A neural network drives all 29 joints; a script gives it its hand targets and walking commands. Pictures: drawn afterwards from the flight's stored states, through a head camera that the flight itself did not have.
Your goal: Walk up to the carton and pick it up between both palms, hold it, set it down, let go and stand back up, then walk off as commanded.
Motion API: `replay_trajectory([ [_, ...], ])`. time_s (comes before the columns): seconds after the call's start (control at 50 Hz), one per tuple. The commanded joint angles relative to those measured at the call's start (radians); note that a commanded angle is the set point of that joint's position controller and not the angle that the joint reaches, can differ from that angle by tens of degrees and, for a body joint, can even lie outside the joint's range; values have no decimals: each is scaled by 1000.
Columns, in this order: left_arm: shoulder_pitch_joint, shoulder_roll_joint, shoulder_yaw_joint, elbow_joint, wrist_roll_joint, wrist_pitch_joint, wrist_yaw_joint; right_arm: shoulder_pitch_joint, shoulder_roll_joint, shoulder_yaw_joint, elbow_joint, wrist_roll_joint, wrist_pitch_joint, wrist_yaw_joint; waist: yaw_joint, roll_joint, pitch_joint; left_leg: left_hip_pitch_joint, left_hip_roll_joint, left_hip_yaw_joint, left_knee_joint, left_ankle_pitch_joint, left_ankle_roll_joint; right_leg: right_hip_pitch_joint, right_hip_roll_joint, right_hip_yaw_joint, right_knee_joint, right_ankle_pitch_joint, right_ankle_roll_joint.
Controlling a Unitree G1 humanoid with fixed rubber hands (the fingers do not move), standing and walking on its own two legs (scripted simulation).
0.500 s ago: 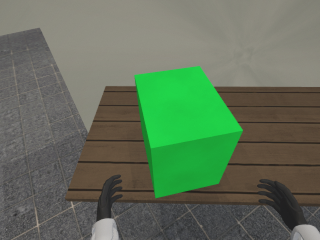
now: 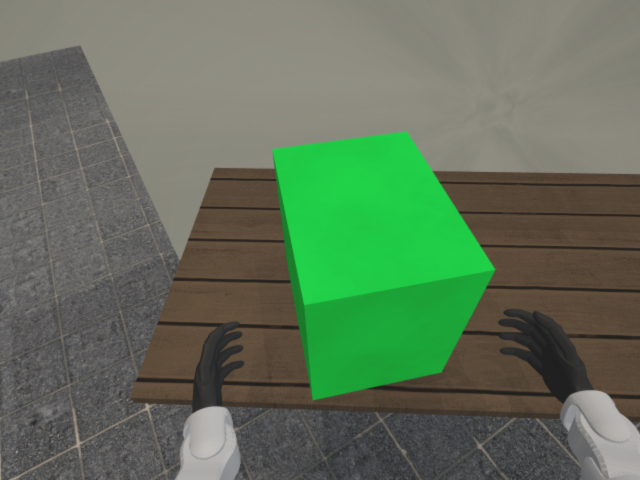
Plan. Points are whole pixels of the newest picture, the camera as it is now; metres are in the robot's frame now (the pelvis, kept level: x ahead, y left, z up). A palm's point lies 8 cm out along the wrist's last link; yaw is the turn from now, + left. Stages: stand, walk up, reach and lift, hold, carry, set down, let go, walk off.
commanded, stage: reach and lift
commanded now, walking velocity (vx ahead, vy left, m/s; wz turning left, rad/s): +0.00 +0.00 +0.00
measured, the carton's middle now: (360, 265) +0.46 -0.03 -0.05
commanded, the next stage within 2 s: none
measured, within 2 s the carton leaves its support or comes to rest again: neither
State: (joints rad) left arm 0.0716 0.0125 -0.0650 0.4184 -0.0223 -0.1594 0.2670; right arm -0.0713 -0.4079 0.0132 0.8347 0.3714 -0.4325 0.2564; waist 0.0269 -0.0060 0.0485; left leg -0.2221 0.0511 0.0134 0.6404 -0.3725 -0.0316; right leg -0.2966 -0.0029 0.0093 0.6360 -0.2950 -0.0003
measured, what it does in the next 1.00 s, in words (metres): stands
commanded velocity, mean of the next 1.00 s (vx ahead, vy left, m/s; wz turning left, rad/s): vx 0.00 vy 0.00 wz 0.00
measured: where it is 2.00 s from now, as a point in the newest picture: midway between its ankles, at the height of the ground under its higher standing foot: outside the picture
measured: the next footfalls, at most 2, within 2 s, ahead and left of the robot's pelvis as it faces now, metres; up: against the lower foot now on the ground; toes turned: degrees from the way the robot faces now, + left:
none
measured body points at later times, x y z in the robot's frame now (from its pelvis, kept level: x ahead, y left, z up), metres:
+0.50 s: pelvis -0.01 +0.00 +0.01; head +0.00 +0.00 +0.46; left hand +0.30 +0.17 +0.04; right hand +0.34 -0.25 +0.06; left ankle -0.02 +0.14 -0.72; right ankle +0.03 -0.12 -0.72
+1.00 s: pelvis -0.01 +0.00 +0.01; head +0.00 +0.01 +0.46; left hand +0.35 +0.19 +0.10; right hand +0.40 -0.23 +0.12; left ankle -0.02 +0.14 -0.72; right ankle +0.03 -0.12 -0.72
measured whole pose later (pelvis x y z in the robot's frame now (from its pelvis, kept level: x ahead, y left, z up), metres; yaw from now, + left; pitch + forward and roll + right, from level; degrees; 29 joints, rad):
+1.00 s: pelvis -0.01 +0.00 +0.01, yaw +0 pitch +0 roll -1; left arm -0.49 0.08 0.04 0.39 -0.08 0.40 0.26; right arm -0.63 -0.48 0.02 0.87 0.38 0.05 0.24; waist 0.07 -0.01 0.01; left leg -0.24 0.06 0.01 0.54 -0.30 -0.03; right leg -0.29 0.01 0.01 0.49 -0.20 -0.01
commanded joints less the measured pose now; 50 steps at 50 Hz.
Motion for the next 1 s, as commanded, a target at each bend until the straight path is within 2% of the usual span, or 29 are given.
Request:
replay_trajectory([
  [0.0,-217,11,6,-253,-41,16,-4,-264,-288,-38,-181,38,0,-23,46,-19,-270,-9,-51,40,-217,292,-47,150,106,-18,-173,230,-86],
  [0.04,-209,9,16,-255,-29,37,-15,-256,-285,-25,-156,35,13,-27,40,-21,-251,-4,-52,33,-212,352,-48,170,106,-20,-176,277,-82],
  [0.1,-267,19,34,-269,-34,60,-12,-327,-295,-17,-192,49,28,-35,55,-13,-281,4,-52,40,-219,365,-52,192,105,-18,-189,286,-86],
  [0.14,-302,19,37,-290,-34,74,-3,-357,-313,-34,-205,47,32,-33,59,-39,-291,0,-49,40,-235,335,-41,180,113,-22,-196,256,-87],
  [0.16,-342,19,34,-275,-40,85,-8,-387,-304,-35,-176,39,46,-31,42,-34,-291,-4,-48,35,-227,315,-42,165,109,-19,-191,236,-90],
  [0.2,-375,29,55,-266,-29,108,-7,-422,-298,-23,-168,42,74,-31,61,-11,-292,-18,-46,40,-241,293,-42,174,101,-9,-198,226,-92],
  [0.24,-366,20,53,-283,-35,127,-1,-411,-307,-30,-160,40,90,-26,61,-36,-302,-19,-41,33,-249,292,-34,180,103,-9,-206,230,-94],
  [0.26,-414,30,59,-295,-40,137,1,-458,-311,-27,-180,47,95,-28,63,-18,-324,-13,-45,41,-236,331,-38,180,105,-9,-199,267,-94],
  [0.28,-360,16,60,-282,-45,151,-5,-435,-313,-25,-188,47,103,-33,63,-43,-321,8,-46,42,-235,372,-42,204,108,-10,-211,302,-93],
  [0.3,-385,34,80,-240,-37,164,-13,-466,-308,-11,-159,46,114,-35,79,-43,-294,-21,-48,48,-240,343,-32,204,103,-3,-214,280,-87],
  [0.36,-470,43,94,-262,-29,194,-11,-521,-311,-12,-141,47,147,-34,66,-43,-310,-34,-49,50,-260,312,-29,213,97,-1,-218,264,-81],
  [0.38,-512,34,87,-261,-26,211,-6,-559,-325,-28,-123,33,164,-34,58,-19,-314,-22,-47,44,-270,291,-38,192,103,-12,-223,240,-88],
  [0.44,-584,68,102,-285,-55,240,-1,-629,-315,-30,-167,31,199,-31,74,-27,-362,-64,-50,55,-280,246,-18,212,86,9,-229,206,-79],
  [0.48,-586,71,104,-219,-67,272,-14,-637,-308,-33,-128,16,233,-33,78,-48,-338,-72,-47,62,-281,232,-15,208,87,4,-231,206,-80],
  [0.5,-576,59,108,-232,-48,287,-19,-613,-301,-27,-78,26,250,-34,56,-22,-309,-44,-49,56,-280,253,-27,201,89,2,-237,221,-81],
  [0.52,-587,53,118,-228,-36,308,-15,-627,-320,-39,-46,8,261,-34,66,-21,-311,-44,-46,45,-281,272,-30,203,94,1,-236,232,-85],
  [0.56,-666,56,100,-257,-61,336,-14,-708,-344,-55,-79,12,279,-33,56,-1,-362,-28,-41,40,-282,278,-36,195,96,-14,-238,239,-91],
  [0.58,-629,61,120,-248,-62,345,-17,-682,-322,-38,-96,18,285,-34,75,-6,-358,-28,-46,47,-272,320,-33,205,96,-4,-242,281,-84],
  [0.62,-715,87,115,-270,-71,358,-19,-753,-343,-57,-139,22,293,-37,58,20,-407,-28,-50,51,-276,314,-39,221,97,-9,-240,285,-86],
  [0.66,-720,93,137,-231,-79,390,-19,-791,-349,-51,-126,11,316,-37,80,-16,-418,-33,-48,48,-270,318,-31,219,107,-8,-237,284,-85],
  [0.7,-771,113,154,-224,-71,409,-16,-823,-336,-53,-96,6,345,-41,97,2,-425,-44,-48,51,-276,330,-30,224,101,-3,-245,282,-89],
  [0.72,-774,109,153,-265,-67,425,-8,-816,-353,-62,-107,13,350,-40,80,23,-425,-23,-45,48,-268,328,-40,213,111,-10,-238,287,-92],
  [0.8,-845,105,145,-210,-93,479,1,-906,-360,-66,-84,15,410,-28,93,16,-409,-60,-41,43,-287,257,-34,191,104,-13,-253,219,-92],
  [0.86,-912,127,166,-172,-94,512,1,-948,-344,-63,-30,21,449,-24,88,4,-409,-56,-38,36,-281,257,-31,169,104,-7,-251,212,-90],
  [0.88,-922,129,165,-181,-93,524,3,-951,-347,-68,-30,18,465,-27,83,26,-430,-66,-40,37,-289,264,-37,170,106,-8,-259,228,-94],
  [0.9,-894,120,174,-197,-92,538,4,-949,-335,-54,-46,17,471,-26,101,25,-427,-50,-43,37,-283,292,-39,191,106,-10,-258,244,-94],
  [0.92,-969,134,172,-204,-101,546,6,-1008,-348,-54,-54,20,477,-29,101,25,-442,-79,-44,38,-289,291,-35,198,105,-11,-254,247,-90],
  [0.94,-962,128,154,-176,-106,560,6,-1013,-350,-74,-40,9,488,-32,81,28,-449,-57,-43,32,-286,297,-36,184,103,-13,-260,256,-92],
  [0.98,-949,139,182,-160,-93,583,1,-997,-343,-51,-25,11,508,-31,94,21,-420,-57,-42,36,-284,321,-35,192,109,-11,-265,267,-87],
])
